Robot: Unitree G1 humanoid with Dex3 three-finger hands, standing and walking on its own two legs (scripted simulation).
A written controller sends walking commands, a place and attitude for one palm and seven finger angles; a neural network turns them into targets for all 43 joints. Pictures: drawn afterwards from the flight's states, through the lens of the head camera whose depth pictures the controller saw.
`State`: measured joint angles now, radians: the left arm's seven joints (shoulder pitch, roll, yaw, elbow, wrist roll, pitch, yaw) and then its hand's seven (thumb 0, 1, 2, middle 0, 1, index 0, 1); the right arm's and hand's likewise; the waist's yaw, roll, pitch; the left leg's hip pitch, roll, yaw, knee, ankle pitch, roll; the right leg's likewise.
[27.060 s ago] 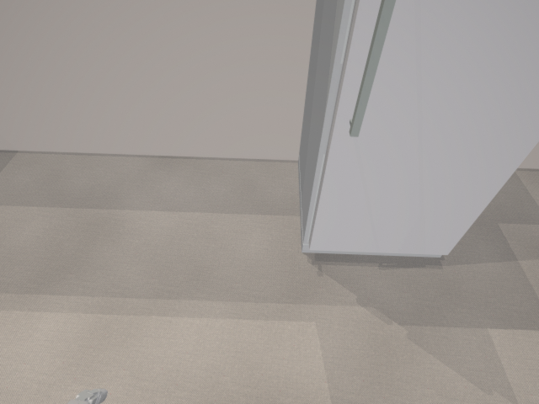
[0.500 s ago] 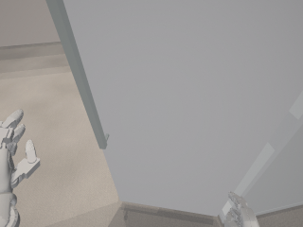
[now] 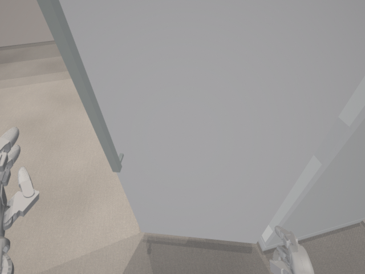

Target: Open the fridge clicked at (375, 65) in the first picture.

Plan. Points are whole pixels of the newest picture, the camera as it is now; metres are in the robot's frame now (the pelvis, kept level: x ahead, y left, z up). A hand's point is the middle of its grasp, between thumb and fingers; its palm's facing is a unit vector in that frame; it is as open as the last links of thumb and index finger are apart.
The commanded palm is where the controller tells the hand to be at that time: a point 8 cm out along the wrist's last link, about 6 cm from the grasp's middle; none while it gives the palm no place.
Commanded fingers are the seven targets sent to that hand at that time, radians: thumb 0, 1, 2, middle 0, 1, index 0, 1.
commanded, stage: step back with the hand held close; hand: left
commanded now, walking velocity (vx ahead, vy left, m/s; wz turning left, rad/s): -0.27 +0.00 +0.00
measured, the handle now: (92, 94) +0.41 +0.23 +0.20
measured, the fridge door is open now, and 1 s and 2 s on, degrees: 70 70 70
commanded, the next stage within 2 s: stop stepping back and stand still in 1.28 s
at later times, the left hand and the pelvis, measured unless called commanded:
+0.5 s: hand out of the picture +0.14 +0.29 +0.15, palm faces +0.48 -0.75 -0.45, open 7.4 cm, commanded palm +0.07 +0.33 +0.17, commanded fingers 0.00 0.90 0.90 -0.20 -0.30 -0.20 -0.30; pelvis -0.06 +0.02 -0.02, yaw +1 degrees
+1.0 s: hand out of the picture +0.09 +0.30 +0.16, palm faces +0.51 -0.73 -0.44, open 7.4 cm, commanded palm +0.01 +0.34 +0.17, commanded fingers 0.00 0.90 0.90 -0.20 -0.30 -0.20 -0.30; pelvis -0.11 +0.03 -0.03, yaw +4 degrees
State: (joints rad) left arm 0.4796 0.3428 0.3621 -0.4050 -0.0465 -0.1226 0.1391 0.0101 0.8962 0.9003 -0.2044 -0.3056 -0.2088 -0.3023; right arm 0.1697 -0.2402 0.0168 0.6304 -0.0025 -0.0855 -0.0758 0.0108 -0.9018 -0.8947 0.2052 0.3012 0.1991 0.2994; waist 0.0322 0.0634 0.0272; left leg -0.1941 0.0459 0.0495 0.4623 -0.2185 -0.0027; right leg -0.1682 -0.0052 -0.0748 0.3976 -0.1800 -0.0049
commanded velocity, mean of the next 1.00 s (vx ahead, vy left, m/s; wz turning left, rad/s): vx -0.32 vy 0.00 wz -0.03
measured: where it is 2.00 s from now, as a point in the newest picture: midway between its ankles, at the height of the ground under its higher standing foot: outside the picture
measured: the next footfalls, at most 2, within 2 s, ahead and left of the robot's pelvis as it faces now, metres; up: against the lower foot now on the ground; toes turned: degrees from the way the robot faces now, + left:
right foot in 1.14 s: -0.16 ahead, -0.09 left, +0.00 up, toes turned -3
left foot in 1.32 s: -0.10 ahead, +0.13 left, +0.00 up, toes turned +1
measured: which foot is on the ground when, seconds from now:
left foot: down 0.00-1.00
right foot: down 0.00-0.94, up 0.96-1.00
